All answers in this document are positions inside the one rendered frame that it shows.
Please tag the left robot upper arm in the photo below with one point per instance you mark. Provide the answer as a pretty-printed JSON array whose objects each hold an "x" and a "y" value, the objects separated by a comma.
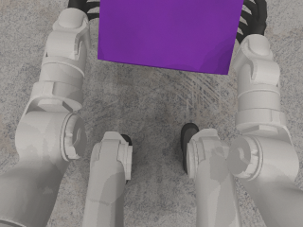
[{"x": 47, "y": 142}]

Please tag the carton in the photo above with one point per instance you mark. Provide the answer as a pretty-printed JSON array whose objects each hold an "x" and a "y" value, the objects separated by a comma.
[{"x": 186, "y": 35}]

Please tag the left robot forearm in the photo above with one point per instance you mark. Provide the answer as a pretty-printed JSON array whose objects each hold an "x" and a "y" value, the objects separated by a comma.
[{"x": 59, "y": 88}]

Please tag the robot right hand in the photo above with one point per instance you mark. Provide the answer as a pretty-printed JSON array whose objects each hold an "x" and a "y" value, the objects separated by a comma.
[{"x": 256, "y": 21}]

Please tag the right robot thigh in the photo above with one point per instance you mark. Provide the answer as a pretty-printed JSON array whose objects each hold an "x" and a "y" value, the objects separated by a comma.
[{"x": 217, "y": 203}]

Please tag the right robot forearm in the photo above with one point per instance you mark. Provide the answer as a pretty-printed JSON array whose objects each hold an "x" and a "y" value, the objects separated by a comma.
[{"x": 258, "y": 79}]

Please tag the right robot upper arm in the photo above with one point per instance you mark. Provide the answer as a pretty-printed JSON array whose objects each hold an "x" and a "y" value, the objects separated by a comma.
[{"x": 267, "y": 168}]

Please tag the robot left hand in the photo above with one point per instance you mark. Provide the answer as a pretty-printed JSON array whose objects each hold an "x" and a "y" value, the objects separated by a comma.
[{"x": 84, "y": 6}]

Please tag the right robot shin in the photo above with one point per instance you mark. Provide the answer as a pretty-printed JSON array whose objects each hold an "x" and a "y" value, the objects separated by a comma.
[{"x": 212, "y": 133}]

